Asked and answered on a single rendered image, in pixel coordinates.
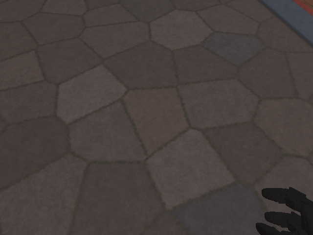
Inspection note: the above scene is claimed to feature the right robot hand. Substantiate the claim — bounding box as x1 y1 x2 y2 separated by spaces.
255 187 313 235

